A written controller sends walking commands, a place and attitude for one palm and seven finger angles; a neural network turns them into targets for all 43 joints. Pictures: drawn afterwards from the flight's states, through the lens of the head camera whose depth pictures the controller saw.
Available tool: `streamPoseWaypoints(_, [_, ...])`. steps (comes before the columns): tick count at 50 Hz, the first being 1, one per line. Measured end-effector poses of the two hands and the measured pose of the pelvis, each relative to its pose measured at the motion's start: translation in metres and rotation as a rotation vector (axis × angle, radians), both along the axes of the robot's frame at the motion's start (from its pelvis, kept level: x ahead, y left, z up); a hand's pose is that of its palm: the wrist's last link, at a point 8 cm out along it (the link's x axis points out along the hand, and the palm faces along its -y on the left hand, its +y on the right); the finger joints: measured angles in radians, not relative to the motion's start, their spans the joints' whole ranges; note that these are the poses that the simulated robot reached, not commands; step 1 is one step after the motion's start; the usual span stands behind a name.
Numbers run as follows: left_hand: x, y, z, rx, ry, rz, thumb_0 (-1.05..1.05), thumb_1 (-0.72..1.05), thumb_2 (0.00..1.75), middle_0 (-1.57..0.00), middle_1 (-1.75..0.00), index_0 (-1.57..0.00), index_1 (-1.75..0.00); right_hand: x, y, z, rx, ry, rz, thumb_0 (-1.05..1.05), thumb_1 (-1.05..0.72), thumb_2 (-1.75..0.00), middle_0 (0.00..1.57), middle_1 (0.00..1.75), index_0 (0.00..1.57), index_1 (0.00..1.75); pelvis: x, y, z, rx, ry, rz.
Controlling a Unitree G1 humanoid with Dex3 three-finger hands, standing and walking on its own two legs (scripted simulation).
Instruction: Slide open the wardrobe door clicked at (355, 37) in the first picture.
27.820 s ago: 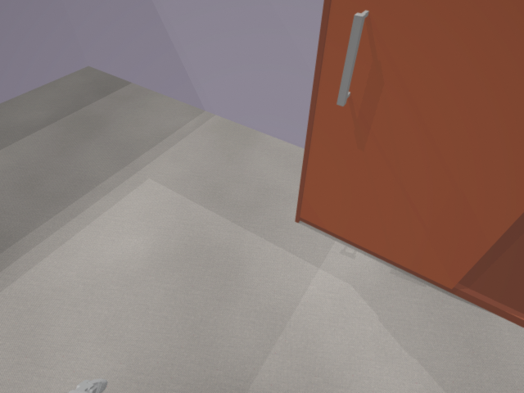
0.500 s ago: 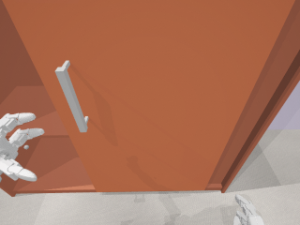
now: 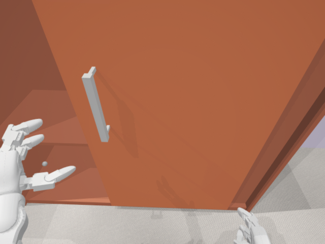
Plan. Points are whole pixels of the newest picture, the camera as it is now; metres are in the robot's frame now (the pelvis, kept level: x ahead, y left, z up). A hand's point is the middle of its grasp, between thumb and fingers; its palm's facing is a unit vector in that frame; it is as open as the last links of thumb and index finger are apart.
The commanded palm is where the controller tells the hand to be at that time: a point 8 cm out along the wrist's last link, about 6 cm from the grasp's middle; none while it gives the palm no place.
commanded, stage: draw the hand back to the body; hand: left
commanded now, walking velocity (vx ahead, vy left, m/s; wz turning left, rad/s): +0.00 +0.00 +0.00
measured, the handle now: (99, 107) +0.47 +0.27 +0.08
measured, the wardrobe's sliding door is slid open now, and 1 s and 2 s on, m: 0.55 0.55 0.55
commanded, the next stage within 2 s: step back with the hand held close in 0.72 s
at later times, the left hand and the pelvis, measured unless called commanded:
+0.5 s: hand (59, 160) +0.21 +0.24 +0.16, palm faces +0.44 -0.81 -0.37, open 7.7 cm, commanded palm +0.17 +0.28 +0.17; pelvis +0.03 -0.02 +0.00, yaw -1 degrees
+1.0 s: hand (57, 157) +0.21 +0.24 +0.17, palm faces +0.45 -0.79 -0.42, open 7.4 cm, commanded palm +0.15 +0.27 +0.17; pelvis +0.01 -0.03 +0.00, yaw +0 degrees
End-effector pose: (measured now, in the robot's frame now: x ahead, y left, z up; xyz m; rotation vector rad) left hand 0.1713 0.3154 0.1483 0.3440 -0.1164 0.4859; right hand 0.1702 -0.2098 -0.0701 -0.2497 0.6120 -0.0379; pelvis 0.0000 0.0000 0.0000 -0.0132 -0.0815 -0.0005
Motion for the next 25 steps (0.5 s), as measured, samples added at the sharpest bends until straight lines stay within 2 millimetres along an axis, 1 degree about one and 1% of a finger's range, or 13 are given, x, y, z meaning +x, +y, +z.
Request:
streamPoseWaypoints(6, [0.004, -0.002, 0.008, 0.036, 0.004, 0.005, -0.01, 0.19, 0.56, -0.23, -0.72, -0.23, -0.72, 0.004, -0.007, -0.002, -0.005, 0.030, -0.019, 0.01, -0.90, -0.89, 0.21, 0.30, 0.21, 0.30, 0.010, -0.001, 0.002, 0.003, -0.014, -0.009])
streamPoseWaypoints(13, [0.005, -0.021, 0.021, 0.077, -0.002, -0.041, 0.00, 0.44, 0.68, -0.22, -0.57, -0.22, -0.57, 0.017, -0.018, -0.001, -0.003, 0.031, -0.027, 0.01, -0.90, -0.89, 0.20, 0.30, 0.21, 0.30, 0.021, -0.005, 0.003, 0.007, -0.009, -0.014])
streamPoseWaypoints(20, [0.002, -0.033, 0.025, 0.091, 0.006, -0.047, 0.00, 0.69, 0.80, -0.21, -0.43, -0.22, -0.42, 0.032, -0.026, 0.003, 0.001, 0.022, -0.023, 0.01, -0.90, -0.89, 0.20, 0.30, 0.21, 0.30, 0.028, -0.014, 0.004, 0.009, -0.008, -0.013])
streamPoseWaypoints(25, [0.001, -0.039, 0.025, 0.088, 0.013, -0.033, 0.01, 0.81, 0.86, -0.21, -0.36, -0.21, -0.35, 0.039, -0.030, 0.002, 0.007, 0.017, -0.018, 0.01, -0.90, -0.89, 0.20, 0.30, 0.21, 0.30, 0.030, -0.021, 0.003, 0.011, -0.008, -0.008])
